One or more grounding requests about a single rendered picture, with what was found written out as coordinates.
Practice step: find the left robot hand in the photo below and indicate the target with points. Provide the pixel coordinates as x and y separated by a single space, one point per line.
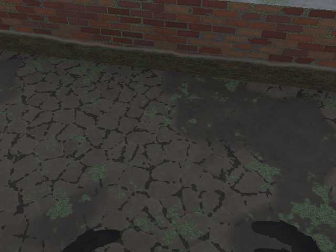
91 240

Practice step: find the right robot hand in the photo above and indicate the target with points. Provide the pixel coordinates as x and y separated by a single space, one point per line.
286 234

